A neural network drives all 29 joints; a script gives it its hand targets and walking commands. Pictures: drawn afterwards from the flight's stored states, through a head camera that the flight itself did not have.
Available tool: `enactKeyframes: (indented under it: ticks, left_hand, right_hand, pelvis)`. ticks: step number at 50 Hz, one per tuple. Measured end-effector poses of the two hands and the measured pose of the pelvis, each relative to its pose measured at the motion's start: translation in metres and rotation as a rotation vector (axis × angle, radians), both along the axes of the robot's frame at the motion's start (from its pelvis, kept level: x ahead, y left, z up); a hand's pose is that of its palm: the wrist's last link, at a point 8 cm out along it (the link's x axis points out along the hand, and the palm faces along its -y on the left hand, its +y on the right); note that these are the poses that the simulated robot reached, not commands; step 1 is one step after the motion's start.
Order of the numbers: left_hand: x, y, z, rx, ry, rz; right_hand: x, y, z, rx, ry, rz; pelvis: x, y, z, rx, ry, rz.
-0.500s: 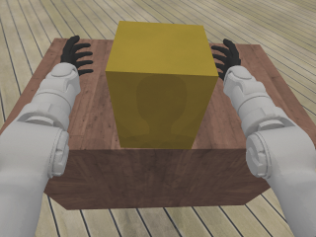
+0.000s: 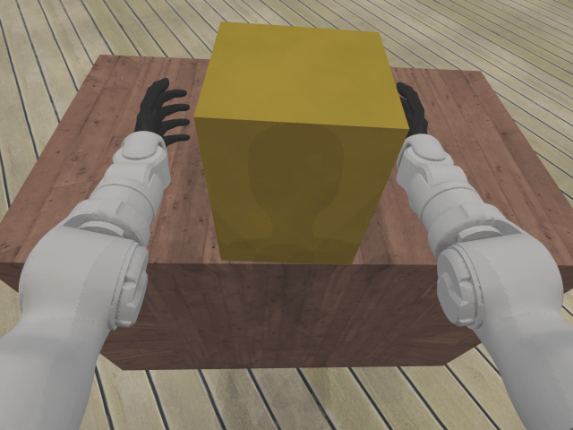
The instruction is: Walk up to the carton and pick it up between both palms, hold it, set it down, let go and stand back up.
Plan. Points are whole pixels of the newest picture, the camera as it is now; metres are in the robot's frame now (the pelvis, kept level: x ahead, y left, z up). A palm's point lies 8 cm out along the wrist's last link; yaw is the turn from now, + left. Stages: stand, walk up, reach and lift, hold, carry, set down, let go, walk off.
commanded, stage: reach and lift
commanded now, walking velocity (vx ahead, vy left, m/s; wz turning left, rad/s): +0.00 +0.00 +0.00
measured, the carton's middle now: (293, 156) +0.50 -0.03 +0.10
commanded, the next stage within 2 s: none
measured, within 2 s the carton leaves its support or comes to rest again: leaves its support in 1.86 s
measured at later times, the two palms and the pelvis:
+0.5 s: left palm (172, 130) +0.49 +0.14 +0.16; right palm (402, 141) +0.46 -0.17 +0.16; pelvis +0.00 +0.01 +0.01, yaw -1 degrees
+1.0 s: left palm (168, 138) +0.48 +0.14 +0.15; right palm (398, 154) +0.45 -0.17 +0.15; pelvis +0.03 +0.02 +0.01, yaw -2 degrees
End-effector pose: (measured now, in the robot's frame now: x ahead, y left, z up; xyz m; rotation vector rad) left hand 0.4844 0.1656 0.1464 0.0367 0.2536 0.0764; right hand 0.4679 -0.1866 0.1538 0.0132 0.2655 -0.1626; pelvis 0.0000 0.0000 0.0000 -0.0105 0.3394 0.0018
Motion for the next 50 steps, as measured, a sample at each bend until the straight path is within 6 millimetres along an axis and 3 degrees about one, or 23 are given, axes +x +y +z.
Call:
enactKeyframes:
  ticks: [10, 27, 36, 50]
  left_hand:
    - [0.003, -0.028, 0.010, -0.026, -0.021, -0.035]
    - [0.004, -0.027, 0.008, -0.041, -0.030, -0.030]
    - [-0.005, -0.024, 0.005, -0.049, -0.042, -0.029]
    - [-0.006, -0.023, 0.003, -0.061, -0.045, -0.025]
  right_hand:
    - [-0.001, 0.012, 0.007, -0.006, -0.005, -0.011]
    - [-0.005, 0.014, 0.002, -0.020, -0.025, -0.024]
    - [-0.018, 0.018, -0.007, -0.025, -0.105, -0.036]
    - [-0.020, 0.019, -0.008, -0.043, -0.124, -0.029]
  pelvis:
    - [0.000, 0.001, 0.002, 0.006, -0.015, -0.006]
    - [0.005, 0.006, 0.010, 0.007, -0.088, -0.011]
    - [0.019, 0.013, 0.016, 0.008, -0.214, -0.015]
    - [0.031, 0.017, 0.013, -0.001, -0.278, -0.027]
